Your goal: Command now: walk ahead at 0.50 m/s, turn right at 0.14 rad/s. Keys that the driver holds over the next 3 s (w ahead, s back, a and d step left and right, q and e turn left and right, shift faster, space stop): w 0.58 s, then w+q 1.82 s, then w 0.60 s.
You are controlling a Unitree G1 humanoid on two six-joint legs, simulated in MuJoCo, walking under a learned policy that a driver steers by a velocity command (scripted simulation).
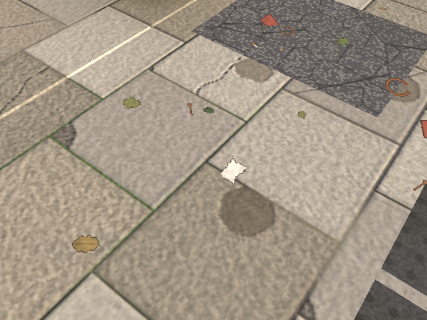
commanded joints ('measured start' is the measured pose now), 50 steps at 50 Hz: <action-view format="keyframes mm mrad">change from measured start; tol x32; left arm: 1 -13 46 12 -81 7 -12 4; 50 -61 144 21 -32 11 -83 -2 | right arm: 1 -9 -137 -28 -48 7 -17 -5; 50 -18 -168 -49 -161 15 41 4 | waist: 1 20 126 -10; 14 -38 142 44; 19 142 -204 -408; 38 111 0 72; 46 -13 339 -342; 50 -12 43 -91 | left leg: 1 105 271 -262 -217 184 186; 16 241 252 -101 112 584 73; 20 -565 97 -126 951 -338 -24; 33 -414 176 -56 345 264 -59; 41 -448 118 -16 211 74 17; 44 -8 1 67 158 62 84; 46 626 384 -748 29 -67 340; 50 259 282 -471 -87 119 233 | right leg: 1 -146 -69 10 -98 80 20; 14 -30 7 -60 -605 229 -20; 17 577 -77 33 -614 296 -131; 19 965 -368 675 -774 85 -321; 26 348 -178 164 -959 329 -224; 39 614 -229 -63 -938 371 -136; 44 564 -164 -194 -471 929 -43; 46 -123 99 -100 163 -242 55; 50 -196 -51 26 81 -38 22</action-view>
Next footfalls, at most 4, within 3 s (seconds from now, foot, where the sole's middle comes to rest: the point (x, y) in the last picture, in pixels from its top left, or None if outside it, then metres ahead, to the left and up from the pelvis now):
0.34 right None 0.34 -0.15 -0.78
0.88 left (180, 280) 0.62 0.10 -0.78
1.38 right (214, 200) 0.94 -0.02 -0.78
1.90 left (116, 182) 1.03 0.35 -0.78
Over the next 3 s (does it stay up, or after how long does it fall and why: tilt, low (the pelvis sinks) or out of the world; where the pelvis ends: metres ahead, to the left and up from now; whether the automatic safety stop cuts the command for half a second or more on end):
stays up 1.28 0.66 -0.01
